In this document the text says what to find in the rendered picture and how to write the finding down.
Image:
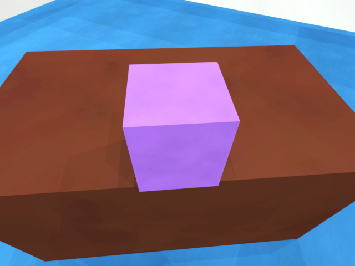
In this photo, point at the pedestal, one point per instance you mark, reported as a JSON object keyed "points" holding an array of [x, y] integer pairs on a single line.
{"points": [[68, 188]]}

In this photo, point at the carton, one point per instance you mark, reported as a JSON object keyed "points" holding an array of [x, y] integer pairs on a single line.
{"points": [[179, 124]]}

